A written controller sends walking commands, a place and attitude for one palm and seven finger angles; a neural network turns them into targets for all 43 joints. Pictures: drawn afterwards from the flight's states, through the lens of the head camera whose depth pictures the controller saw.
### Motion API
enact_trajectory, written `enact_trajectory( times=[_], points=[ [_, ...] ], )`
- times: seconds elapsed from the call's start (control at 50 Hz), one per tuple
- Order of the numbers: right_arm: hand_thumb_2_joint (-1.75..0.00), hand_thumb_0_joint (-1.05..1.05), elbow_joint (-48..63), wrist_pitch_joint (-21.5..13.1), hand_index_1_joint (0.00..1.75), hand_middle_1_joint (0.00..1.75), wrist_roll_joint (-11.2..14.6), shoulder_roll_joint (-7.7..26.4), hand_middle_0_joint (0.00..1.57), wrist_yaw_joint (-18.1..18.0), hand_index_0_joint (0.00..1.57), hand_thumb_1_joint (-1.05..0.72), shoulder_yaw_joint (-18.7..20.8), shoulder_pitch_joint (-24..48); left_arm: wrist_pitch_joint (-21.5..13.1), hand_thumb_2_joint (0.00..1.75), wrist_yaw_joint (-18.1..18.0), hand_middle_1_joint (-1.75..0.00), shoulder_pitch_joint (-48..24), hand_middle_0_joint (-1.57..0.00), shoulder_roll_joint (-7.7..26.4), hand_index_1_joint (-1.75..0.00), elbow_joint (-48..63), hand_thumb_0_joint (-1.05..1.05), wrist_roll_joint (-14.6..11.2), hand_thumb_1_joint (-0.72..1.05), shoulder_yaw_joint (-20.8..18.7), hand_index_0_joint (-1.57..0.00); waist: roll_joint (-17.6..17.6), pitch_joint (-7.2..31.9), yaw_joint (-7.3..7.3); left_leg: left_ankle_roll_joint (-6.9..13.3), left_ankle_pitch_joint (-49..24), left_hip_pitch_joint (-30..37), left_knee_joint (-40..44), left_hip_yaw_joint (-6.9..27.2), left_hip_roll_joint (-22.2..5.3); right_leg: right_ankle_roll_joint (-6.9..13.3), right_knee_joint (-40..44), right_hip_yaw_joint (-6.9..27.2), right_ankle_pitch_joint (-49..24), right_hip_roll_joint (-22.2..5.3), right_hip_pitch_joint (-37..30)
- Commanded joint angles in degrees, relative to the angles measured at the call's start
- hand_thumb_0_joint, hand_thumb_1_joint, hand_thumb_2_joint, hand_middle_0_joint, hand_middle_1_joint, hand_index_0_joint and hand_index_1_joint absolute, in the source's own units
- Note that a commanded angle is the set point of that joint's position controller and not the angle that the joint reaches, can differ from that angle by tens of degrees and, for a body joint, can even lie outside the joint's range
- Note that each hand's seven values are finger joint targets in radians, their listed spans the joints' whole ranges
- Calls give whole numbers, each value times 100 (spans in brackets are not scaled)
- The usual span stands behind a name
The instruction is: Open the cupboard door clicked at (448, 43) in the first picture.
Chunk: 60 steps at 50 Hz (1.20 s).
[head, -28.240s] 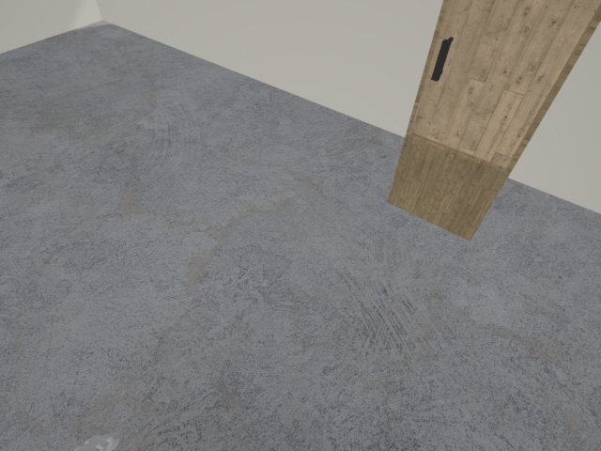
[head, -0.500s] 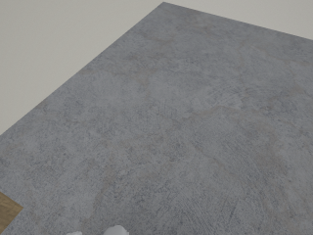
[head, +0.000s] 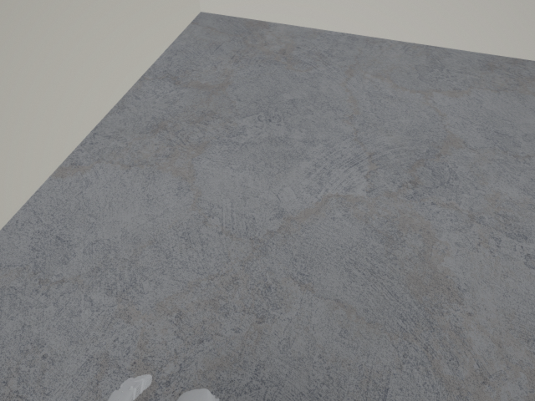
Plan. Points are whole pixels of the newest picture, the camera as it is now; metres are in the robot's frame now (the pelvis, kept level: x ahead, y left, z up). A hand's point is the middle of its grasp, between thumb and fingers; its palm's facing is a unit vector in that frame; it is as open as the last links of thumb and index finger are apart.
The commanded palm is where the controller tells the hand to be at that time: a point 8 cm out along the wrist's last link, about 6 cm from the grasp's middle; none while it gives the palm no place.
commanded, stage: walk to a spot facing it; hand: left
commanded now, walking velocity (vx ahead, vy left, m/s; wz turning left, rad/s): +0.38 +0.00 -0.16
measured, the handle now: out of the picture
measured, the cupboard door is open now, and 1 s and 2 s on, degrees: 46 46 46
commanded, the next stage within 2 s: turn to face it in 0.40 s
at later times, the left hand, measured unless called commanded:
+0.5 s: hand (202, 282) +0.36 +0.14 -0.16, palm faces -0.09 -0.98 -0.20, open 7.4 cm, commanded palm none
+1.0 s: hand (208, 245) +0.44 +0.14 -0.16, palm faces +0.17 -0.96 -0.22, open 7.4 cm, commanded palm none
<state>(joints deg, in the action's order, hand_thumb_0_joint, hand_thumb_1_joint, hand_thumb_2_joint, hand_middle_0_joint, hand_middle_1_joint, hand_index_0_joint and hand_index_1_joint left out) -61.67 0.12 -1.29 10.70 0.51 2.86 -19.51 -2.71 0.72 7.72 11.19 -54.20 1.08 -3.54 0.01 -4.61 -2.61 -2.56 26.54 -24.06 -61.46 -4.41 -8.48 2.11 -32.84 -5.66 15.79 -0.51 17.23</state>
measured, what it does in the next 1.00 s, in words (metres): walks ahead: left foot, then right foot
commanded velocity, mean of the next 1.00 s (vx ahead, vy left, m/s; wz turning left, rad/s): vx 0.15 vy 0.00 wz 0.24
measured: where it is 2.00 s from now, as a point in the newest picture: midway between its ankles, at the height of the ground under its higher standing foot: (303, 329)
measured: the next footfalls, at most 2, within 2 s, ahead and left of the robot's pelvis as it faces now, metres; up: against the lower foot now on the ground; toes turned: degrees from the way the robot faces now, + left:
left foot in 0.14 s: +0.18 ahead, +0.14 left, +0.00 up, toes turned +6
right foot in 0.46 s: +0.32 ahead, -0.16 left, +0.00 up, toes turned -12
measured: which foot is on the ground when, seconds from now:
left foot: up 0.00-0.12, down 0.14-0.46, up 0.48-0.72, down 0.74-1.00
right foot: down 0.00-0.14, up 0.16-0.44, down 0.46-0.76, up 0.78-1.00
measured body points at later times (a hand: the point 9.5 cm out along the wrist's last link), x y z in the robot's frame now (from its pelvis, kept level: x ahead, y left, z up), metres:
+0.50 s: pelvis +0.23 -0.04 -0.01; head +0.26 -0.05 +0.44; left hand +0.36 +0.19 -0.15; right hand +0.14 -0.25 -0.17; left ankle +0.15 +0.12 -0.70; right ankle +0.28 -0.15 -0.73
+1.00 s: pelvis +0.37 -0.07 +0.00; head +0.41 -0.06 +0.45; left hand +0.43 +0.19 -0.14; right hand +0.47 -0.31 -0.15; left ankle +0.40 +0.06 -0.73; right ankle +0.38 -0.21 -0.71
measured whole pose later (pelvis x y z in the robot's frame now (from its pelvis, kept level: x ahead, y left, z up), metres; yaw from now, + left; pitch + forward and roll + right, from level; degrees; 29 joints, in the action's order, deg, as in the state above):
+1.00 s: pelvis +0.37 -0.07 +0.00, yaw +8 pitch +1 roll -1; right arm -55.0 1.3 -1.5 11.1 -0.1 2.6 -10.6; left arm 1.5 -0.3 7.4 12.0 -53.9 0.4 -3.5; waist -1.1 -4.0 -1.0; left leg -0.5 12.1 -21.7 -32.9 1.2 -2.0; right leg -3.5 -44.0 -2.6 25.0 -2.0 21.1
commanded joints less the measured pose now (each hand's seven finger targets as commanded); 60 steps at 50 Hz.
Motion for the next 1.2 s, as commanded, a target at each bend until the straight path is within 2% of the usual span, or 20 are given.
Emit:
enact_trajectory(
  times=[0.0,0.08,0.1,0.12,0.14,0.2,0.28,0.38,0.4,0.44,0.54,0.68,0.72,0.76,0.84,0.96,0.98,1.02,1.08,1.18],
  points=[
    [-90,0,573,-224,30,30,-46,109,20,55,20,-90,49,132,-49,90,-38,-30,457,-20,913,-30,-16,0,42,90,-233,-20,633,298,152,-36,-727,117,1640,-116,28,869,2023,1394,407,-1371,18],
    [-90,0,411,-336,30,30,-76,292,20,46,20,-90,86,-279,-29,90,30,-30,484,-20,826,-30,-148,0,-8,90,-225,-20,84,202,-113,-33,-1530,1578,3136,-513,406,566,1410,1087,1024,-854,486],
    [-90,0,293,-387,30,30,-81,602,20,-8,20,-90,149,-711,-19,90,45,-30,464,-20,658,-30,-100,0,-9,90,-176,-20,-518,405,-317,145,-962,2223,3511,85,49,404,464,905,963,-567,887],
    [-90,0,161,-431,30,30,-170,1199,20,-67,20,-90,283,-1367,-19,90,79,-30,501,-20,277,-30,25,0,-38,90,-92,-20,-1874,650,-557,686,-47,2916,4314,1948,-1190,85,-1386,209,1158,57,1838],
    [-90,0,171,-398,30,30,-160,1394,20,-135,20,-90,312,-1753,-74,90,86,-30,91,-20,317,-30,278,0,-16,90,-49,-20,-1735,592,-711,1289,244,3064,4909,3209,-2029,17,-2695,291,1622,130,2473],
    [-90,0,343,-476,30,30,-127,900,20,-156,20,-90,185,-924,-75,90,128,-30,-278,-20,376,-30,210,0,58,90,-111,-20,-881,11,-267,1157,-852,2091,5008,2189,-1708,-65,-3745,756,569,-563,2799],
    [-90,0,286,-516,30,30,-106,776,20,-150,20,-90,134,-549,43,90,225,-30,-157,-20,106,-30,91,0,35,90,-8,-20,-1006,378,-20,769,-2634,1943,4696,51,-931,-180,-1425,148,255,-536,1466],
    [-90,0,197,-354,30,30,-71,785,20,-98,20,-90,136,-352,61,90,194,-30,438,-20,263,-30,-172,0,62,90,-86,-20,-469,302,354,547,-1511,1009,4066,-322,-656,-80,-19,-431,-546,-18,-617],
    [-90,0,209,-345,30,30,-33,706,20,-84,20,-90,107,-226,30,90,162,-30,1047,-20,528,-30,-347,0,67,90,-174,-20,-37,496,686,384,-1484,527,3142,-590,-364,52,232,-63,-334,-162,-1565],
    [-90,0,617,-314,30,30,82,284,20,-11,20,-90,14,214,-8,90,5,-30,2260,-20,1534,-30,-613,0,6,90,-403,-20,1918,852,1198,108,1150,-1343,53,-673,554,1113,2017,3370,753,-2430,-2686],
    [-90,0,314,-180,30,30,31,44,20,-67,20,-90,33,211,-67,90,-180,-30,794,-20,581,-30,-298,0,53,90,-130,-20,950,394,293,75,-19,-530,378,293,-79,817,1823,1115,-1736,-1982,-779],
    [-90,0,279,-130,30,30,-9,127,20,15,20,-90,-14,-81,11,90,-158,-30,543,-20,650,-30,-277,0,-45,90,-136,-20,355,504,65,73,-2224,1020,3137,-339,416,124,595,-297,-2177,-1422,-621],
    [-90,0,356,-137,30,30,-62,1015,20,-61,20,-90,170,-533,123,90,-167,-30,717,-20,382,-30,-71,0,-95,90,-86,-20,-1525,929,-114,955,-4518,2047,3547,1747,-990,-476,-1187,-637,447,-573,601],
    [-90,0,448,-86,30,30,-82,1253,20,-184,20,-90,213,-521,233,90,-198,-30,182,-20,467,-30,244,0,-48,90,-60,-20,-1331,885,-215,1578,-4399,1883,4065,2876,-1585,-513,-2989,274,2312,-262,1368],
    [-90,0,760,-105,30,30,-48,1119,20,-239,20,-90,180,253,291,90,-145,-30,61,-20,442,-30,240,0,-57,90,-90,-20,-898,983,91,1230,-4582,1598,3855,1849,-938,-630,-2821,510,1328,-368,1274],
    [-90,0,1158,116,30,30,-29,1306,20,-139,20,-90,338,1083,354,90,-140,-30,721,-20,515,-30,285,0,-39,90,-155,-20,-839,833,404,836,-1812,155,3832,1700,-306,-559,-99,128,286,-12,-641],
    [-90,0,1275,150,30,30,11,1138,20,-110,20,-90,342,1222,320,90,-169,-30,948,-20,753,-30,292,0,-4,90,-212,-20,-245,731,536,558,-1057,-435,3377,1460,103,-480,855,445,152,-315,-1194],
    [-90,0,1575,161,30,30,20,757,20,6,20,-90,302,1438,286,90,-215,-30,901,-20,1567,-30,499,0,79,90,-325,-20,1958,492,688,30,817,-1205,626,310,943,601,2265,2734,576,-2770,-822],
    [-90,0,1448,254,30,30,5,699,20,68,20,-90,301,1375,249,90,-248,-30,220,-20,1102,-30,710,0,68,90,-211,-20,1465,205,276,-26,231,-1046,-560,389,524,572,1627,1398,-895,-2116,-378],
    [-90,0,1521,195,30,30,66,425,20,133,20,-90,135,1616,193,90,-217,-30,753,-20,1280,-30,528,0,76,90,-231,-20,1077,568,497,-94,0,-369,1610,-259,762,356,717,348,-3826,-1902,-1494]
  ],
)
